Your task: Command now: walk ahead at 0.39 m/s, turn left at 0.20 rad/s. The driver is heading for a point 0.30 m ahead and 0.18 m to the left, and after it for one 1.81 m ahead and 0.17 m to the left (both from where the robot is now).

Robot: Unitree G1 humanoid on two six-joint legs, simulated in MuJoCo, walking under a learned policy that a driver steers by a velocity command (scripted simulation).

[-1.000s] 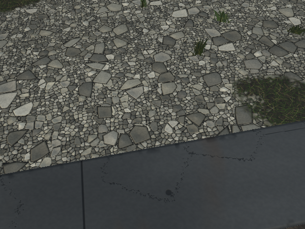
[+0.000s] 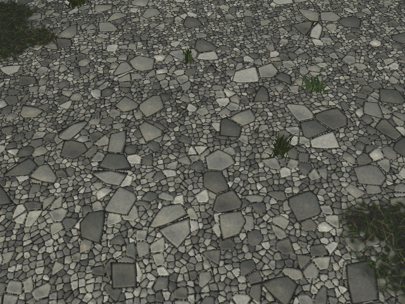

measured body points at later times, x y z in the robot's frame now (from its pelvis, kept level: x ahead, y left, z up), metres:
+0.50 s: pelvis +0.16 +0.02 +0.00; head +0.20 +0.05 +0.45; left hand +0.22 +0.33 -0.13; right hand +0.37 -0.21 -0.09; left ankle +0.21 +0.12 -0.73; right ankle +0.10 -0.11 -0.67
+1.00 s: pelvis +0.21 -0.01 +0.01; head +0.25 -0.01 +0.46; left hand +0.15 +0.30 -0.08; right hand +0.50 -0.17 -0.09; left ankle +0.15 +0.10 -0.66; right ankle +0.28 -0.11 -0.73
